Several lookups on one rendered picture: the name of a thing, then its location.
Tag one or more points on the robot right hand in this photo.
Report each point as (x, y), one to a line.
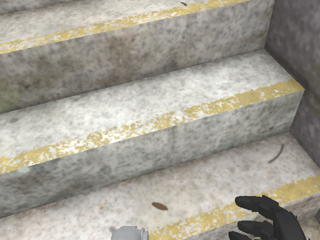
(285, 225)

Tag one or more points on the left robot thigh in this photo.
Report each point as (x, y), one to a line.
(130, 233)

